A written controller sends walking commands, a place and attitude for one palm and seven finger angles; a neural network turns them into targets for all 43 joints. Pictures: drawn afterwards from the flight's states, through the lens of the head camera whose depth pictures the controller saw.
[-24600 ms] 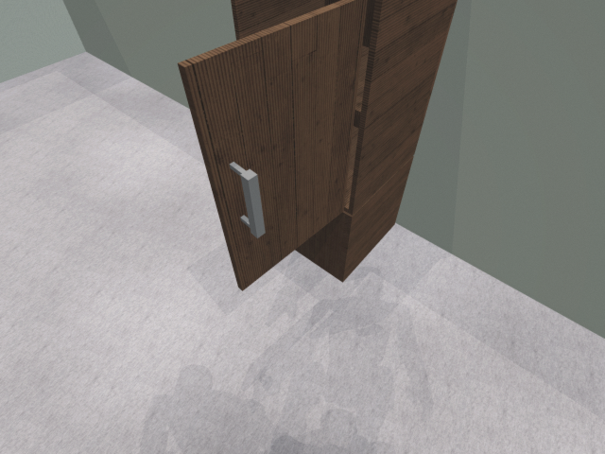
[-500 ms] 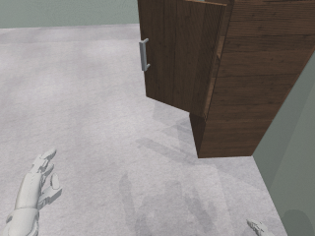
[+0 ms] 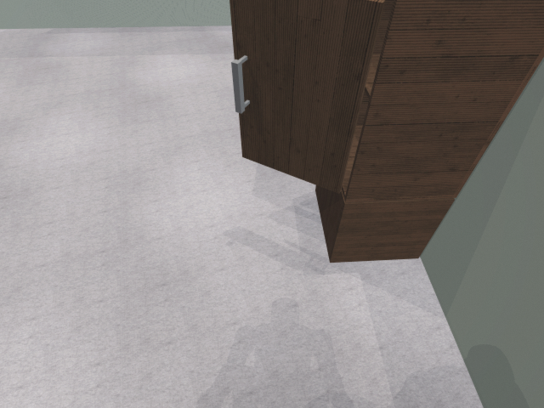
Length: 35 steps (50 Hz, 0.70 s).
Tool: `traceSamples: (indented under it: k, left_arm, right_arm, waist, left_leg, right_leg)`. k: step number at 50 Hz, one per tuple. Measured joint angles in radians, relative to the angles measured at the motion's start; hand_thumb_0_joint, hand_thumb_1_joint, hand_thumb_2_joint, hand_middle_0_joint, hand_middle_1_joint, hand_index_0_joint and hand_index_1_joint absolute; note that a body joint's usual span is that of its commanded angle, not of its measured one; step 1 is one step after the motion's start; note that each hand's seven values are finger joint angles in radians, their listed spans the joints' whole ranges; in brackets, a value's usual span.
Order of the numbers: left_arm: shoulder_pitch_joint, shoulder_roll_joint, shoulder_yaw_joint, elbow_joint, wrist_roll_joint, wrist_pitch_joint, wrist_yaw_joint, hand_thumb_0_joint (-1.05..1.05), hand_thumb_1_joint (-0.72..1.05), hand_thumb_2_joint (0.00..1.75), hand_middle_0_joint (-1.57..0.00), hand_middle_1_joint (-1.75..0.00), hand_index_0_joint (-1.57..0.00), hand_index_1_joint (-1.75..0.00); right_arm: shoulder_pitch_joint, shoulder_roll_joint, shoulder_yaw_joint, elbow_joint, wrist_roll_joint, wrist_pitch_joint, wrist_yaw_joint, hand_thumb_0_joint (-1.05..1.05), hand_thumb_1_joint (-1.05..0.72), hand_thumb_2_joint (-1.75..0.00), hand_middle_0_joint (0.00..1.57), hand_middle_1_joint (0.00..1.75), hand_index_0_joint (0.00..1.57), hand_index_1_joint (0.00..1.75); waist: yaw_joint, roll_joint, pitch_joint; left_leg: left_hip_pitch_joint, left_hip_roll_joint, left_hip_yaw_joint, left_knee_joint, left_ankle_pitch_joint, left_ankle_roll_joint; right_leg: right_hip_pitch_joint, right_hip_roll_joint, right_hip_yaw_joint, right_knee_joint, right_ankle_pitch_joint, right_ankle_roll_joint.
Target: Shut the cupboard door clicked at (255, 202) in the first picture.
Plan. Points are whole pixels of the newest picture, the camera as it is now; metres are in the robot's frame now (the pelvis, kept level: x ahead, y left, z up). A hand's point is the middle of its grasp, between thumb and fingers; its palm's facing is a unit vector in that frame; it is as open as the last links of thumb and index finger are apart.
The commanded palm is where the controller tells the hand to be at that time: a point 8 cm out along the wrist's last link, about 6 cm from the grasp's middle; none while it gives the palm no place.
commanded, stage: let the arm hang, fingers relaxed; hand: left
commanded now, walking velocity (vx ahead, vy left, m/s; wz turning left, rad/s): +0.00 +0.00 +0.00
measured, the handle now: (242, 84) +0.98 +0.14 -0.03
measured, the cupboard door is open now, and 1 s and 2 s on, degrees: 58 58 58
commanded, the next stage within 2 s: look to check the result in 0.50 s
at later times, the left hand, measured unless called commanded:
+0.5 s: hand out of the picture +0.00 +0.17 -0.18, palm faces +0.02 -0.99 -0.16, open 7.4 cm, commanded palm none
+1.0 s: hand out of the picture +0.03 +0.22 -0.17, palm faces -0.01 -0.97 -0.26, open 7.4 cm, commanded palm none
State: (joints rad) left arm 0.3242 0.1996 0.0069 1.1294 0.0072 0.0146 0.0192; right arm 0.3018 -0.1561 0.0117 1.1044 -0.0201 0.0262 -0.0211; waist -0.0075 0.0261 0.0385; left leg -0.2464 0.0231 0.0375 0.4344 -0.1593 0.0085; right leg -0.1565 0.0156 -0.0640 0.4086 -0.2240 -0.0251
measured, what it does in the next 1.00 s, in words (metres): stands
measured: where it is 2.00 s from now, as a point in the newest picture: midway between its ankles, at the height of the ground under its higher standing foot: outside the picture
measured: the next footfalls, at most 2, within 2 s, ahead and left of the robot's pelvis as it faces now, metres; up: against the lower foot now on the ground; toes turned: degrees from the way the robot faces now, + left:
right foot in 1.94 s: +0.10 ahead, -0.13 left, +0.00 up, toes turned +21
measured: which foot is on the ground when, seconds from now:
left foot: down 0.00-1.00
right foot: down 0.00-1.00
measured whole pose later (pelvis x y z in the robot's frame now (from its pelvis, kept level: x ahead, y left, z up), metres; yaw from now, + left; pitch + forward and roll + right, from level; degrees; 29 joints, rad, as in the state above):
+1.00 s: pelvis +0.01 +0.01 +0.00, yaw -1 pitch -2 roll +0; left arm 0.23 0.23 0.01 1.13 0.01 -0.01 0.01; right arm 0.22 -0.24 -0.01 1.12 -0.02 0.00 -0.02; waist -0.01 0.01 0.05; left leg -0.20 0.01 0.06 0.38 -0.16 0.02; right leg -0.12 0.00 -0.04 0.38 -0.23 -0.01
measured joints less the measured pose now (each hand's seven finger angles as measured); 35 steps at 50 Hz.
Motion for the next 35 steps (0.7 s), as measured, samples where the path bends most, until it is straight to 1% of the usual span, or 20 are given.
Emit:
traceSamples:
  k: [5,13,19,26,35]
  left_arm:
    - [0.011,-0.022,-0.002,0.016,0.001,-0.006,0.005,0.00,0.91,0.90,-0.20,-0.30,-0.20,-0.30]
    - [-0.002,-0.064,-0.005,0.013,0.003,-0.013,0.006,0.01,0.90,0.90,-0.20,-0.30,-0.20,-0.30]
    - [-0.018,-0.078,-0.006,0.006,0.004,-0.019,0.005,0.00,0.90,0.90,-0.20,-0.30,-0.20,-0.30]
    - [-0.029,-0.066,-0.002,0.004,0.004,-0.022,0.004,0.00,0.90,0.90,-0.20,-0.30,-0.20,-0.30]
    - [-0.037,-0.025,0.005,0.006,0.004,-0.021,0.004,0.00,0.90,0.90,-0.20,-0.30,-0.20,-0.30]
  right_arm:
    - [0.005,0.011,-0.003,0.019,0.001,-0.003,-0.002,0.01,-0.90,-0.90,0.21,0.30,0.20,0.30]
    - [0.005,0.020,-0.006,0.026,0.001,-0.011,-0.007,0.01,-0.90,-0.90,0.20,0.30,0.20,0.30]
    - [0.004,0.019,-0.009,0.023,0.001,-0.016,-0.009,0.00,-0.90,-0.90,0.20,0.30,0.19,0.30]
    - [-0.003,0.012,-0.011,0.020,0.002,-0.021,-0.010,0.00,-0.90,-0.90,0.20,0.30,0.19,0.30]
    - [-0.024,-0.011,-0.013,0.018,0.002,-0.021,-0.007,0.00,-0.90,-0.90,0.20,0.30,0.19,0.30]
  waist:
    - [0.001,0.003,-0.009]
    - [0.000,-0.013,-0.023]
    - [-0.002,-0.024,-0.027]
    - [-0.003,-0.025,-0.021]
    - [-0.002,-0.018,-0.010]
  left_leg:
    - [0.011,-0.005,0.011,-0.009,0.002,0.005]
    - [0.015,-0.010,0.020,-0.013,0.000,0.010]
    - [0.015,-0.013,0.021,-0.016,0.000,0.013]
    - [0.022,-0.015,0.022,-0.021,0.000,0.015]
    - [0.033,-0.016,0.023,-0.029,-0.001,0.015]
  right_leg:
    - [0.003,-0.006,0.010,0.003,-0.001,0.005]
    - [0.000,-0.012,0.019,0.009,-0.005,0.011]
    - [-0.001,-0.015,0.020,0.007,-0.005,0.014]
    - [0.006,-0.016,0.021,0.000,-0.005,0.016]
    - [0.018,-0.017,0.023,-0.010,-0.003,0.017]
